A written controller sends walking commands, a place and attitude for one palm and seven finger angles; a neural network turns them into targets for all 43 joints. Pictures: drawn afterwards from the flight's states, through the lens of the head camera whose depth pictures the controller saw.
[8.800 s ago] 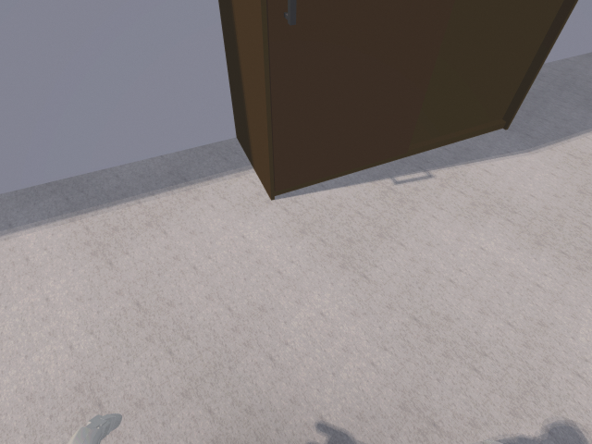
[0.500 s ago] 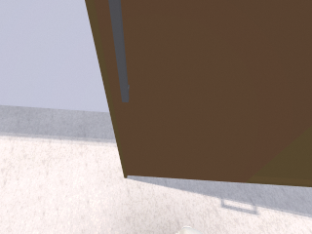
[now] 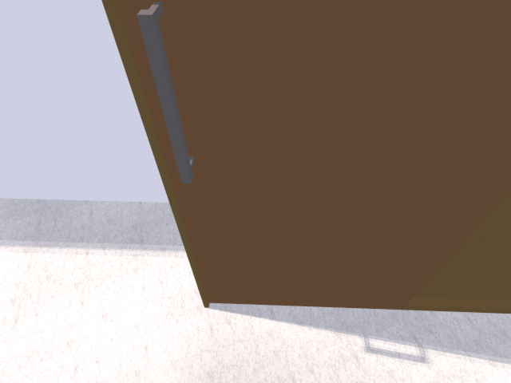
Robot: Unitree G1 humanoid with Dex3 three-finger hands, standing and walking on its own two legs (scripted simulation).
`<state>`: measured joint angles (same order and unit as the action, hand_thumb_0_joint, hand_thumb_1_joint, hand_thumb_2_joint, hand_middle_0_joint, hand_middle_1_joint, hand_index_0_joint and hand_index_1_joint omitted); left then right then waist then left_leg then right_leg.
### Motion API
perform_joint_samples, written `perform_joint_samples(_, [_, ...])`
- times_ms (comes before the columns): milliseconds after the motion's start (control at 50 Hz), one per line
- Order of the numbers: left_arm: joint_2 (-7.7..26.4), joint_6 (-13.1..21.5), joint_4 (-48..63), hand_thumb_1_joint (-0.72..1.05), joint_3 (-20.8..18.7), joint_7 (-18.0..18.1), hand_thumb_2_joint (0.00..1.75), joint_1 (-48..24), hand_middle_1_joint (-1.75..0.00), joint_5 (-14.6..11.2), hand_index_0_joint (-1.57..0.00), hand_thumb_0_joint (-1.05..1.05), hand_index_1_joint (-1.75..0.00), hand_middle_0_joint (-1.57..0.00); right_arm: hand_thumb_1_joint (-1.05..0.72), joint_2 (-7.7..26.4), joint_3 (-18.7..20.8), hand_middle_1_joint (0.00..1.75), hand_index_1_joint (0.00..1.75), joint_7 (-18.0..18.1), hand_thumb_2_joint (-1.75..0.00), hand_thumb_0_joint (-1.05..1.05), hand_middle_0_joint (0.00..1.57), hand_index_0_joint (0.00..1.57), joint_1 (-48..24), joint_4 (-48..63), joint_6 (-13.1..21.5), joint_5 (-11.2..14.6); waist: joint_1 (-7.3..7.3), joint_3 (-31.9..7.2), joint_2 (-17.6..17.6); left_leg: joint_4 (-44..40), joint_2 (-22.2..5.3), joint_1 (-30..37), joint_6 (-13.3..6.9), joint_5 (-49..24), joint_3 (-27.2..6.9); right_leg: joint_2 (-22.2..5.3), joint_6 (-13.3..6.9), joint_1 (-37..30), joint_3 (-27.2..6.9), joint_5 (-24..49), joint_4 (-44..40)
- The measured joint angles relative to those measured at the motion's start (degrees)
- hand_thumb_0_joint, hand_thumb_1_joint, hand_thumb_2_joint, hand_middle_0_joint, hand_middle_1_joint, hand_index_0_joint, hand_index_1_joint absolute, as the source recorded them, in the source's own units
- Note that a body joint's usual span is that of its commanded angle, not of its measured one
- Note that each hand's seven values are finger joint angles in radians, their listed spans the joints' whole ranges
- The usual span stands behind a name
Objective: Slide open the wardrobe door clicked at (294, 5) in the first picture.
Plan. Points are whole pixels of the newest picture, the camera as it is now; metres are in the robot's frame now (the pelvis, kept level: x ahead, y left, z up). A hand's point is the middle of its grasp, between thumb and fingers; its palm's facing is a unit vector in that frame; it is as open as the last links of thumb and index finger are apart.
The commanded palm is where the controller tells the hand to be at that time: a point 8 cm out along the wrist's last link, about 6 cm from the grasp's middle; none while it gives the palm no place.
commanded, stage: come to a stop and stand still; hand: left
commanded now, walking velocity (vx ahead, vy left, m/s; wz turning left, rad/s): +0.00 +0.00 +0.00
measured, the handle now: (174, 107) +0.50 +0.16 +0.18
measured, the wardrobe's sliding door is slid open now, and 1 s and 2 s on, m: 0.00 0.00 0.00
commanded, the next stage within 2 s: look again from close up in 1.00 s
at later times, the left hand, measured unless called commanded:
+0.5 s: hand out of the picture -0.03 +0.18 -0.18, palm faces +0.02 -0.98 -0.19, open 7.3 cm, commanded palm none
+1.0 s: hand out of the picture -0.02 +0.22 -0.18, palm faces +0.00 -0.98 -0.18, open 7.3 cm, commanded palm none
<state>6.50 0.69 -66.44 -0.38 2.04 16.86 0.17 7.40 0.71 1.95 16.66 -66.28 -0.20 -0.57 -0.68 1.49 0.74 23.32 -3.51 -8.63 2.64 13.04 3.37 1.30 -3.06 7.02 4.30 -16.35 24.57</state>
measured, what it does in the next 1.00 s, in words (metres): shifts its weight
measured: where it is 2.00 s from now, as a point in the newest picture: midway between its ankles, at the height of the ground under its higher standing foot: outside the picture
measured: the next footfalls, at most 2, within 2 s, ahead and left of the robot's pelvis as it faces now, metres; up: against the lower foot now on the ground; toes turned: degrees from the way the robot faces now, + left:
none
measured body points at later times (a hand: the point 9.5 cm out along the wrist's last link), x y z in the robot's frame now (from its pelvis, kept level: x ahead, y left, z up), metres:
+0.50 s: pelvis -0.02 +0.02 -0.01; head -0.01 +0.01 +0.44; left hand -0.03 +0.23 -0.16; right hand -0.02 -0.20 -0.17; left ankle -0.02 +0.13 -0.74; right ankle -0.03 -0.08 -0.74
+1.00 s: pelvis -0.01 +0.05 +0.00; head +0.01 +0.05 +0.45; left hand -0.02 +0.27 -0.16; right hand -0.02 -0.16 -0.16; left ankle -0.02 +0.13 -0.74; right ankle -0.03 -0.08 -0.74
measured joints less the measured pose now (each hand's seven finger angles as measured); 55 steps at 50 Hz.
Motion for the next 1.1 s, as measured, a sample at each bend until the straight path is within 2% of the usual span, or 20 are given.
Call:
perform_joint_samples(320, [-1.12,0.12,0.23,0.91,0.11,0.13,0.9,0.88,-0.3,0.0,-0.2,0.0,-0.3,-0.2,-0.91,-0.86,-0.22,0.3,0.29,0.48,-0.9,0.01,0.2,0.2,-0.42,-0.48,-0.05,0.03,0.71,0.73,-0.13,-0.36,-0.71,0.27,0.35,-0.72,-0.34,0.78,-0.4,-0.9,0.31,1.33,-1.64])
perform_joint_samples(360, [-1.41,1.34,0.88,0.91,0.24,0.94,0.9,1.15,-0.3,0.54,-0.2,0.0,-0.3,-0.2,-0.91,-0.2,-0.26,0.3,0.29,0.22,-0.9,0.01,0.2,0.2,-0.64,0.4,-0.47,-0.03,1.05,0.8,0.49,6.11,-0.85,-3.05,-0.62,1.85,-0.89,1.06,0.12,0.33,0.12,1.86,-1.48])
perform_joint_samples(420, [-1.86,2.24,2.37,0.91,0.62,1.03,0.9,1.94,-0.3,0.97,-0.2,0.0,-0.3,-0.2,-0.92,1.41,0.42,0.3,0.29,-0.19,-0.9,0.02,0.2,0.2,-0.84,3.23,-0.33,0.19,0.38,1.25,2.15,11.5,-0.42,-6.07,-1.99,5.45,-1.64,1.5,0.16,2.15,-0.2,2.08,-0.21])
perform_joint_samples(480, [-1.23,1.79,2.85,0.91,0.71,0.86,0.9,1.92,-0.3,0.83,-0.21,0.0,-0.3,-0.2,-0.92,1.95,0.44,0.3,0.29,-0.49,-0.9,0.02,0.2,0.2,-0.26,4.78,0.56,0.12,-0.59,0.93,2.78,8.6,0.53,-5.14,-2.55,3.64,-1.48,1.05,0.83,3.7,0.13,0.53,3.13])
perform_joint_samples(560, [0.62,0.45,3.36,0.91,0.33,0.71,0.9,1.03,-0.3,0.58,-0.2,0.0,-0.3,-0.2,-0.92,1.04,-0.46,0.3,0.29,-0.46,-0.9,0.02,0.2,0.2,1.3,5.05,1.05,-0.39,0.04,-0.43,0.71,7.81,2.52,-4.24,-3.75,3.62,-0.17,-1.02,2.14,4.07,-1.05,-0.23,4.72])
perform_joint_samples(740, [2.42,-0.01,5.05,0.91,0.53,-0.05,0.9,-0.32,-0.3,0.77,-0.2,0.0,-0.3,-0.2,-0.92,0.39,-1.55,0.3,0.29,-0.92,-0.9,0.02,0.2,0.2,2.33,4.88,0.83,-0.41,0.48,-0.53,-0.09,3.76,5.13,-3.77,-5.56,1.17,1.23,-3.51,3.49,5.39,-2.41,0.67,4.23])
perform_joint_samples(1100, [1.27,-0.04,2.68,0.91,1.1,-0.11,0.9,-0.13,-0.3,0.54,-0.2,0.0,-0.3,-0.2,-0.91,1.33,-1.52,0.3,0.29,-0.3,-0.9,0.01,0.2,0.2,-0.71,3.1,1.72,0.05,1.11,1.2,-1.3,2.71,5.71,-2.08,-5.93,2.01,1.3,-4.02,4.36,3.67,-2.53,-0.13,3.14])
